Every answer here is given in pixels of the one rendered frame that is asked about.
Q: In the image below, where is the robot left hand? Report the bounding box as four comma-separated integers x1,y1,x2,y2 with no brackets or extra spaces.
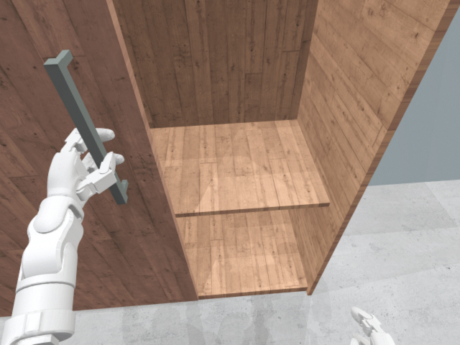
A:
47,128,124,208

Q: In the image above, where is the robot right hand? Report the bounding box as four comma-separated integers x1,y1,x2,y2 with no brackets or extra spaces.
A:
350,307,396,345

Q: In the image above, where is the handle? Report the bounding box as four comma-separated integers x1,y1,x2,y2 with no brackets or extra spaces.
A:
43,50,129,205

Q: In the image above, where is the wardrobe door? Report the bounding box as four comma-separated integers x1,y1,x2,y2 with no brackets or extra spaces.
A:
0,0,198,317

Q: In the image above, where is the robot left forearm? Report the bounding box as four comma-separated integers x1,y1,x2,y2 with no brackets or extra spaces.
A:
1,195,84,345

